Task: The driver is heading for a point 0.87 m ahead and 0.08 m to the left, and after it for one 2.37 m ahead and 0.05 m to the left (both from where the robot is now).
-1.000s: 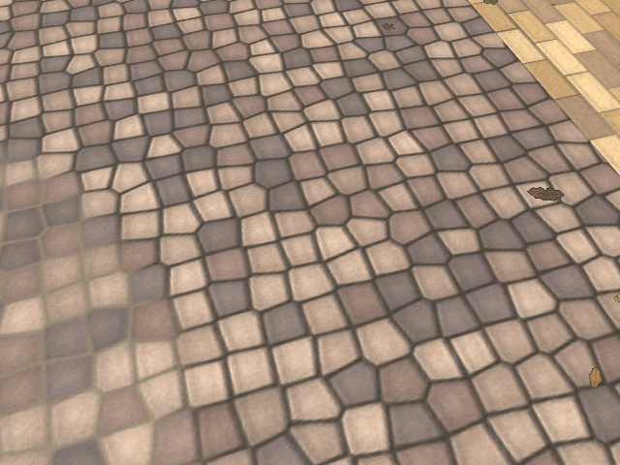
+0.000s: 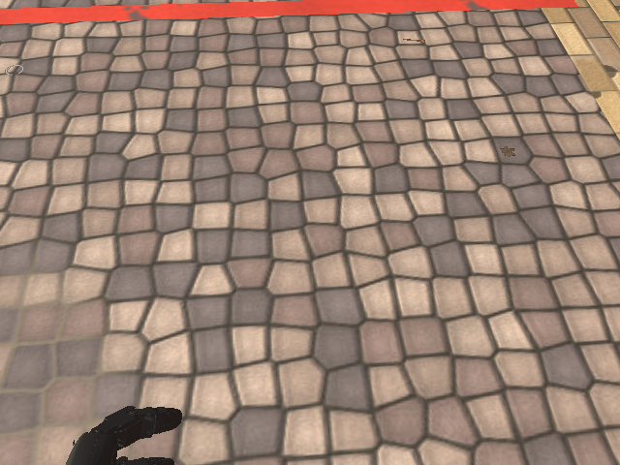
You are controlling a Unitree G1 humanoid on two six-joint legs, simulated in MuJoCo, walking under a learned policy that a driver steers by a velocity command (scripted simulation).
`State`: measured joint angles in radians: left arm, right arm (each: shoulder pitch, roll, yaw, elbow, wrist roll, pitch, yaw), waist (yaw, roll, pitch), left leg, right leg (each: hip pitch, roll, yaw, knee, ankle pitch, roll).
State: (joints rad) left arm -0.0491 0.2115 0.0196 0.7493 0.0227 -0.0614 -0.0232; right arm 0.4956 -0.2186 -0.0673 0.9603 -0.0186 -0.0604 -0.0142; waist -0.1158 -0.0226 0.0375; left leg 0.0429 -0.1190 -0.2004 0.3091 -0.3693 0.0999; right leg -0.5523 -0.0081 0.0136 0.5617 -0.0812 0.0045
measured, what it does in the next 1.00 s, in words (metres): walks ahead: right foot, then left foot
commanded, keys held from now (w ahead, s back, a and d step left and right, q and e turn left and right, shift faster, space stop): w+q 0.48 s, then w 0.14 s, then w+e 0.38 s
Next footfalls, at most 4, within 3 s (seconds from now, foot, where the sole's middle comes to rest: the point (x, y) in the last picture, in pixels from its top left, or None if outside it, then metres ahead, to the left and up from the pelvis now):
0.04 right None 0.19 -0.12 -0.77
0.58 left None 0.39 0.16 -0.77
1.16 right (240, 349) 0.72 0.09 -0.77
1.68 left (172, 245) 1.04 0.26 -0.77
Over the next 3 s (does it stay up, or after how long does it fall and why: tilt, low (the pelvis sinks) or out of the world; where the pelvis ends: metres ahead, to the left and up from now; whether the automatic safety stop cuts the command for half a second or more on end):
stays up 1.52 0.03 0.01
